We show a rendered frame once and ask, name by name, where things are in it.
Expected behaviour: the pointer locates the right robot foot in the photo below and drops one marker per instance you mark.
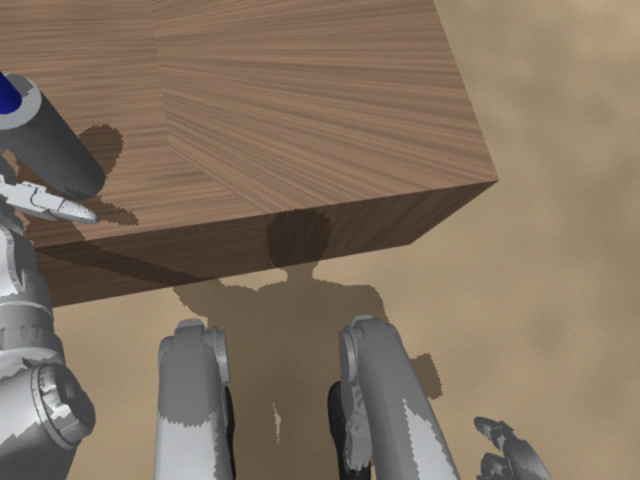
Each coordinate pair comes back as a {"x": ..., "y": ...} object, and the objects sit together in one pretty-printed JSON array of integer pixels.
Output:
[{"x": 337, "y": 423}]

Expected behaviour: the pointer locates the right robot hand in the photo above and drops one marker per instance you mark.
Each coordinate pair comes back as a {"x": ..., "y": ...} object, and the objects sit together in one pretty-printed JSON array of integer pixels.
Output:
[{"x": 520, "y": 461}]

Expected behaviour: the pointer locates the left robot arm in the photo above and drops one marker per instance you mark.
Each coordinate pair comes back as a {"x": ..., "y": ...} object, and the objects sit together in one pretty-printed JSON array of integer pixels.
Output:
[{"x": 44, "y": 413}]

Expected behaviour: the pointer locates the left robot hand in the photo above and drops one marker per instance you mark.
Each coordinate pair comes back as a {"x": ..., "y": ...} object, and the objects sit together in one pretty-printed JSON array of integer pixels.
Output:
[{"x": 37, "y": 200}]

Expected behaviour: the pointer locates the bottle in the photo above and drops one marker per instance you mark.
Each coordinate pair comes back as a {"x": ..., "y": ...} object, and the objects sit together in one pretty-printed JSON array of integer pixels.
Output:
[{"x": 32, "y": 129}]

